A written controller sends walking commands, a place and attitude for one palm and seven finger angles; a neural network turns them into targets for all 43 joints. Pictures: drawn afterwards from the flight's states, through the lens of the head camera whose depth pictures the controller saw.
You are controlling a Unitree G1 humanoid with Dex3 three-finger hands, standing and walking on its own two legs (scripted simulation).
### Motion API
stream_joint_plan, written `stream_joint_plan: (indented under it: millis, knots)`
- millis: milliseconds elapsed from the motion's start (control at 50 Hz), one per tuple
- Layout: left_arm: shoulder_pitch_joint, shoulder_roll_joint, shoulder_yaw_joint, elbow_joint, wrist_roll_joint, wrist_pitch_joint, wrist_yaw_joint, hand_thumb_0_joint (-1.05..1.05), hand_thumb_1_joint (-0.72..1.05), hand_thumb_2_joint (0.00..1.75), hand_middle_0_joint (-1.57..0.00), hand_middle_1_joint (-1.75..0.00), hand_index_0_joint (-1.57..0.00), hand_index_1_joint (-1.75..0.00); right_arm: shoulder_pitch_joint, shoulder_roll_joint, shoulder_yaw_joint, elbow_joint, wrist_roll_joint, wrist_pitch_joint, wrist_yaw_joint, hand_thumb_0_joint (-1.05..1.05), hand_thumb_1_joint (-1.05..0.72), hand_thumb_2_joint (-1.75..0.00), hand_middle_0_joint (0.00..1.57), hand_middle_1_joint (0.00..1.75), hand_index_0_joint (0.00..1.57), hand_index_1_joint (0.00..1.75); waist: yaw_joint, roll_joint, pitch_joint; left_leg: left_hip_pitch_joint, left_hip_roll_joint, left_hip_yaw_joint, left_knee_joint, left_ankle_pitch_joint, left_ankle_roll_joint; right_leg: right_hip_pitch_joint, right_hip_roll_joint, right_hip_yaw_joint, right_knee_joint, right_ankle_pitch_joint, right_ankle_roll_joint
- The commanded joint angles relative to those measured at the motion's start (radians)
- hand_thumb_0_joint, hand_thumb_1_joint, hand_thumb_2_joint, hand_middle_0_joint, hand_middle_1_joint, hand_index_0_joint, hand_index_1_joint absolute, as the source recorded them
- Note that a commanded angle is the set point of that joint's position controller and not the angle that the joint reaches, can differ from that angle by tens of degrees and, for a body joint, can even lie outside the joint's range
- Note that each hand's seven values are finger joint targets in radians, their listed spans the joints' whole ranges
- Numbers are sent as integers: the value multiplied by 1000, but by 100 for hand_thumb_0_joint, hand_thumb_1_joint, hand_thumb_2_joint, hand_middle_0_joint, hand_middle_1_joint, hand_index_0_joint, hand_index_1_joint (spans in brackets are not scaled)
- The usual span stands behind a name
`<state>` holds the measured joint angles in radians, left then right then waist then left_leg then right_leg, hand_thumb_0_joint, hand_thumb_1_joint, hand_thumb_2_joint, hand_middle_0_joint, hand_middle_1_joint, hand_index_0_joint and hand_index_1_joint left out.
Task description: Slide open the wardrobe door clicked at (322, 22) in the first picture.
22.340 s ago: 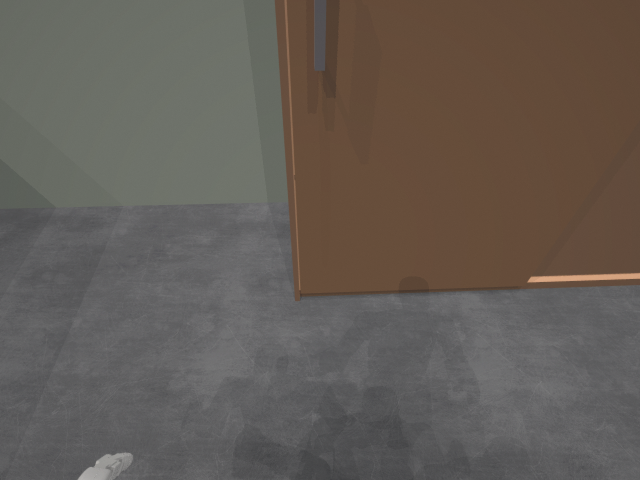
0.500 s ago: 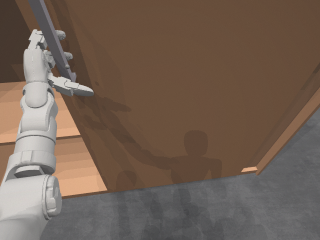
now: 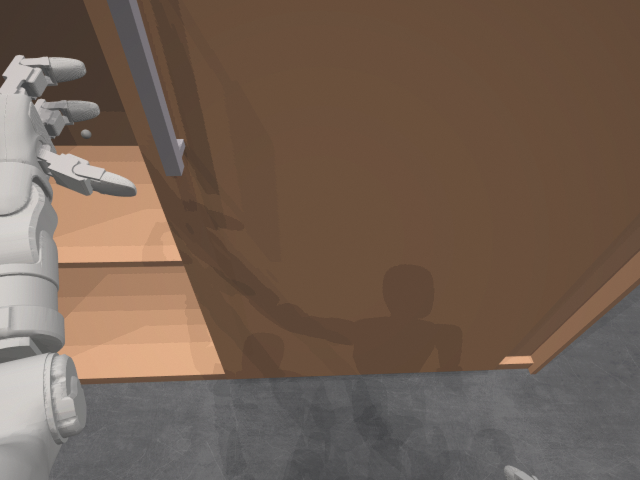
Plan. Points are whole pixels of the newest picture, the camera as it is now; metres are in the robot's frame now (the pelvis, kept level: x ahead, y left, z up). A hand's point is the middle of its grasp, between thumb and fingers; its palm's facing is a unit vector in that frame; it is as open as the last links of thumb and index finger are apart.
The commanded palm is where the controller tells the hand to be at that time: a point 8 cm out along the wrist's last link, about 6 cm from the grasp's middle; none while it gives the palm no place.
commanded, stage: slip the hand off the handle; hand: left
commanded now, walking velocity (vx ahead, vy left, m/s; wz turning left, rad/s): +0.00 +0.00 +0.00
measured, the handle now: (147, 59) +0.48 +0.23 +0.28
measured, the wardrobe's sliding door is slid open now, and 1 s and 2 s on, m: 0.68 0.68 0.68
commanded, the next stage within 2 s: draw the hand back to the body in 0.88 s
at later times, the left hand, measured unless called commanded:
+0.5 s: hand (35, 179) +0.34 +0.31 +0.22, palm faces +0.37 -0.92 -0.11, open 14.7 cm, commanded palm +0.31 +0.33 +0.21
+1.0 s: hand (56, 199) +0.31 +0.27 +0.22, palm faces +0.30 -0.94 -0.13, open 14.7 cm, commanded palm +0.27 +0.31 +0.21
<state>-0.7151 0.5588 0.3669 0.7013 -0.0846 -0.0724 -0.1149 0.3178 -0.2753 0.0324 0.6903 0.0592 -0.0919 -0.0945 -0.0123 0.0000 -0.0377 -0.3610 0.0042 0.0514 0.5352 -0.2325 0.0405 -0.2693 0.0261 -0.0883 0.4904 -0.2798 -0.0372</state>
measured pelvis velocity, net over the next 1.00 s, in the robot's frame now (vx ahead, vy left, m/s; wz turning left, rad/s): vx -0.01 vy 0.00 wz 0.00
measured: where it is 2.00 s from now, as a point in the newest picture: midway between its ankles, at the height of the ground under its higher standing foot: outside the picture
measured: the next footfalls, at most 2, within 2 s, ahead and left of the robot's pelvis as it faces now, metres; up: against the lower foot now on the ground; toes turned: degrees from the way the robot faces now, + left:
none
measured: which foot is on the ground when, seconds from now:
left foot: down 0.00-1.00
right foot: down 0.00-1.00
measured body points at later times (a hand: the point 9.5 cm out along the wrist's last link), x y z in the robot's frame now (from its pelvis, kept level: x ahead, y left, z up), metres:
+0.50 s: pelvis +0.00 +0.00 +0.00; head -0.02 +0.00 +0.45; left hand +0.32 +0.35 +0.23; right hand +0.13 -0.25 -0.09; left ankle +0.03 +0.09 -0.74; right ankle -0.02 -0.09 -0.73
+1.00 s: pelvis -0.01 +0.00 +0.00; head -0.04 -0.01 +0.45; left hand +0.29 +0.32 +0.23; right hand +0.16 -0.23 -0.08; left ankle +0.03 +0.09 -0.74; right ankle -0.02 -0.09 -0.73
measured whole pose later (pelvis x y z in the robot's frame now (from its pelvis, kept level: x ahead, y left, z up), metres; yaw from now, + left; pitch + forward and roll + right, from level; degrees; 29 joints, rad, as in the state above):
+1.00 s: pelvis -0.01 +0.00 +0.00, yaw +0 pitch -1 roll -1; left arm -0.28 0.43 0.38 0.15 -0.20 0.06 -0.11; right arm 0.24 -0.24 0.08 0.66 0.07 -0.14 -0.11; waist 0.04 0.04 -0.05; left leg -0.28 0.00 0.06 0.51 -0.22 0.04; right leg -0.20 0.02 -0.08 0.49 -0.27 -0.04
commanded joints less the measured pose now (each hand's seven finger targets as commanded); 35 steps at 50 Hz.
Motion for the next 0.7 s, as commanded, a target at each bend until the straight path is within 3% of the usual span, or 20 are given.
stream_joint_plan:
  millis: [0, 40, 60, 120, 160, 240, 300, 360, 400, 440, 500, 540, 580, 640, 680]
  knots:
    - [-564, 256, 23, -185, -22, -94, -36, 0, -55, 20, -25, -115, -25, -115, 13, -153, -59, -86, -4, -50, -24, 0, -90, -90, 20, 30, 20, 30, -58, 119, -285, 285, 12, -89, -31, 184, 14, -108, -13, 84, -74, 177, 5]
    - [-562, 254, 19, -170, -27, -112, -37, 0, -55, 20, -25, -115, -25, -115, 24, -155, -57, -85, -6, -54, -23, 0, -90, -90, 20, 30, 20, 30, -59, 108, -295, 286, 14, -99, -24, 201, 14, -114, -11, 76, -64, 179, 2]
    - [-517, 258, 38, -174, -30, -116, -35, 0, -55, 20, -25, -115, -25, -115, 24, -156, -58, -88, -11, -56, -16, 0, -90, -90, 20, 30, 20, 30, -34, 108, -325, 286, 13, -103, -26, 210, 11, -100, -9, 76, -57, 184, 2]
    - [-381, 226, 45, -223, -48, -118, -36, 0, -55, 20, -25, -115, -25, -115, 7, -152, -60, -116, -8, -55, -4, 0, -90, -90, 20, 30, 20, 30, -5, 99, -337, 288, 15, -96, -27, 259, 8, -68, -6, 70, -40, 223, 0]
    - [-257, 266, 113, -301, -66, -113, -28, 0, -55, 20, -25, -115, -25, -115, -5, -152, -64, -142, -8, -54, 6, 0, -90, -90, 20, 30, 20, 30, 38, 94, -369, 278, 17, -87, -24, 323, 10, -13, -5, 70, -24, 281, -1]
    - [-100, 289, 190, -437, -92, -63, -6, 0, -55, 20, -25, -115, -25, -115, -44, -145, -61, -186, -2, -42, 12, 0, -90, -90, 20, 30, 20, 30, 72, 17, -319, 214, 19, -54, -39, 352, 18, 60, -6, 67, -21, 347, 7]
    - [-39, 328, 258, -539, -91, -20, 10, 0, -55, 20, -25, -115, -25, -115, -71, -140, -60, -200, -3, -36, 10, 0, -90, -90, 20, 30, 20, 30, 77, 0, -304, 192, 19, -38, -52, 321, 20, 83, -7, 77, -21, 358, 16]
    - [-23, 314, 253, -657, -85, -6, 16, 0, -55, 20, -25, -115, -25, -115, -106, -126, -55, -208, -2, -38, 4, 0, -90, -90, 20, 30, 20, 30, 68, 77, -289, 223, 19, -34, -52, 303, 20, 56, -6, 80, -29, 319, 12]
    - [-33, 243, 182, -681, -82, 8, 3, 0, -55, 20, -25, -115, -25, -115, -118, -117, -50, -204, 0, -43, -1, 0, -90, -90, 20, 30, 20, 30, 41, 130, -248, 251, 20, -41, -55, 253, 16, -5, -1, 75, -43, 249, 11]
    - [-50, 169, 103, -697, -94, 18, -20, 0, -55, 20, -25, -115, -25, -115, -128, -114, -46, -202, 6, -51, -12, 0, -90, -90, 20, 30, 20, 30, 16, 130, -212, 262, 23, -50, -54, 194, 17, -45, -2, 73, -61, 186, 12]
    - [-91, 120, 28, -657, -110, 46, -48, 0, -55, 20, -25, -115, -25, -115, -140, -119, -36, -183, 11, -64, -34, 0, -90, -90, 20, 30, 20, 30, -13, 127, -144, 256, 19, -91, -82, 52, 12, -108, -4, 70, -85, 78, 12]
    - [-65, 120, 32, -628, -127, 58, -58, 0, -55, 20, -25, -115, -25, -115, -145, -122, -34, -177, 14, -71, -47, 0, -90, -90, 20, 30, 20, 30, -10, 70, -134, 243, 17, -95, -86, 7, 16, -104, -8, 70, -98, 52, 14]
    - [-96, 140, 41, -616, -131, 65, -56, 0, -55, 20, -25, -115, -25, -115, -158, -123, -28, -170, 15, -77, -53, 0, -90, -90, 20, 30, 20, 30, -5, 51, -151, 232, 11, -106, -92, -23, 13, -94, -14, 72, -98, 30, 14]
    - [-111, 152, 53, -644, -133, 48, -33, 0, -55, 20, -25, -115, -25, -115, -185, -116, -21, -171, 14, -90, -54, 0, -90, -90, 20, 30, 20, 30, 13, 71, -168, 235, 9, -113, -98, -56, 9, -81, -17, 74, -99, 6, 10]
    - [-104, 151, 67, -694, -123, 27, -8, 0, -55, 20, -25, -115, -25, -115, -197, -107, -17, -179, 6, -102, -45, 0, -90, -90, 20, 30, 20, 30, 32, 83, -218, 255, 6, -120, -98, -14, 6, -52, -16, 70, -84, 33, 4]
